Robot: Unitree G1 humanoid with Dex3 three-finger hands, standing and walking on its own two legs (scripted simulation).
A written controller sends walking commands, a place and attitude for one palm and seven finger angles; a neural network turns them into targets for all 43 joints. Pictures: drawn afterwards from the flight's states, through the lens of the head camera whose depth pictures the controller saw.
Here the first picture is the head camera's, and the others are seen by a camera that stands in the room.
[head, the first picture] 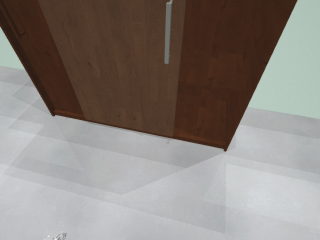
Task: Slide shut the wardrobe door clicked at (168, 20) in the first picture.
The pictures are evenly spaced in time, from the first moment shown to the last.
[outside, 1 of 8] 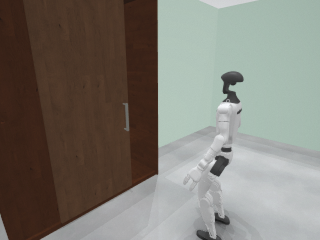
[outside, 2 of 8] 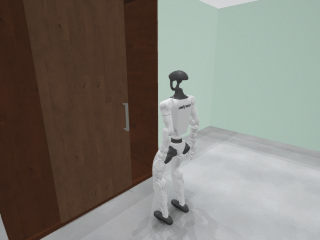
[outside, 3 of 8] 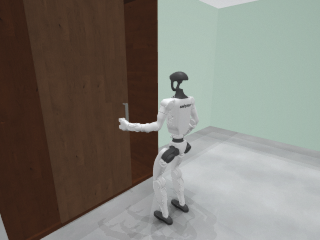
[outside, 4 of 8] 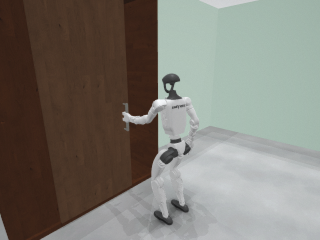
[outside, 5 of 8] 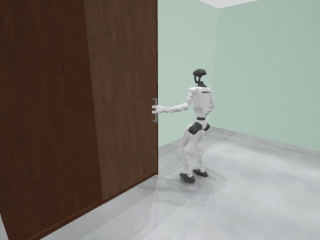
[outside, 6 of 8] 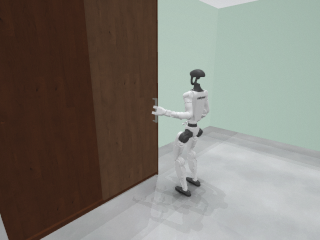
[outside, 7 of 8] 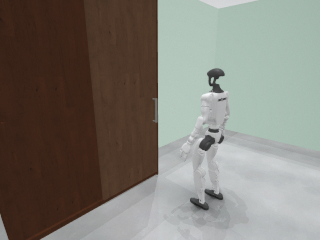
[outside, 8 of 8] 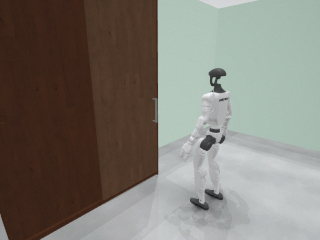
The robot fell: no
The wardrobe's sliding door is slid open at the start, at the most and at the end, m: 0.40 0.40 0.00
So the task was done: yes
